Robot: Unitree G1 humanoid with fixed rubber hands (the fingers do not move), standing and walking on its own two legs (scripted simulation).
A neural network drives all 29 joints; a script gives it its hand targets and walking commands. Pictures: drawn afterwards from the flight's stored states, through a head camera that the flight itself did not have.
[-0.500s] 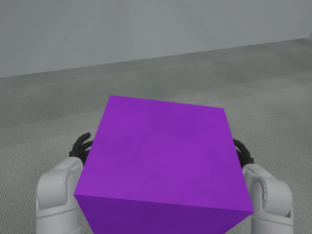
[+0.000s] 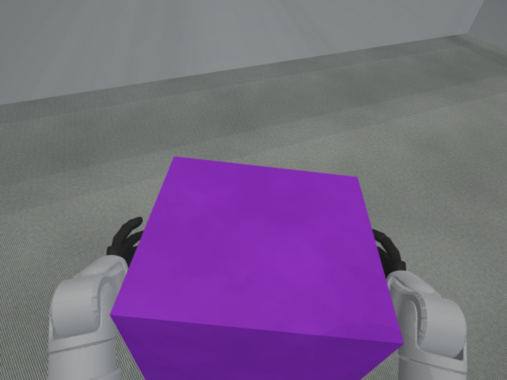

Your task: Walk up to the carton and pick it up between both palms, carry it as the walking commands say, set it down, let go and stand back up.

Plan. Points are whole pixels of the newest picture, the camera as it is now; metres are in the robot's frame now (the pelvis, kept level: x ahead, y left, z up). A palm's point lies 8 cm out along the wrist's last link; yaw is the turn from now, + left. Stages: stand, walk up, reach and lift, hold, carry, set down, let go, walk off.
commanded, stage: carry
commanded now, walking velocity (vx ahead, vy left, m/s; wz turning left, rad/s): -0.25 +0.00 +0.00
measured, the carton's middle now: (253, 285) +0.26 +0.01 +0.01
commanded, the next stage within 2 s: none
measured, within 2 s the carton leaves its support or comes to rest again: neither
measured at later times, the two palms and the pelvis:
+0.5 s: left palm out of the picture +0.04 +0.25 +0.06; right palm out of the picture +0.08 -0.13 +0.08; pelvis -0.18 +0.02 +0.00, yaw +3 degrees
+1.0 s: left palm out of the picture -0.15 +0.23 +0.06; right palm out of the picture -0.13 -0.16 +0.06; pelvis -0.39 +0.02 -0.01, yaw +5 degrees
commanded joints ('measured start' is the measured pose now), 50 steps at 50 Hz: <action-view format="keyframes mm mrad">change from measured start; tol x32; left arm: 1 -469 -890 -807 -282 -251 -49 -169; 50 -411 -826 -775 -269 -200 -46 -158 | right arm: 1 -523 765 813 -305 285 -22 166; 50 -487 805 809 -217 298 -48 170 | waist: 1 6 -306 -265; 13 -30 -243 -212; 17 -24 325 -170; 28 -9 239 -190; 32 -2 -352 -189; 46 -11 -280 -178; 50 -19 336 -137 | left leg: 1 -24 -30 -55 211 -318 -80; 7 -52 -49 -85 557 -348 -67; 12 33 -36 -50 101 -302 -87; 18 352 355 -305 -180 675 83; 30 146 188 -218 -135 -112 15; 36 34 -33 -91 655 -295 -64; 47 274 -47 -40 -205 -268 -67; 50 225 401 -536 -419 -297 89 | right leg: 1 208 -410 299 -224 676 -217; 13 185 -287 141 -70 920 -156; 17 -335 -67 -13 273 -119 8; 22 -241 -54 29 492 -28 2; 33 26 -487 396 -306 505 -243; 45 -57 -326 241 -389 8 -149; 50 -311 -34 -40 202 -30 39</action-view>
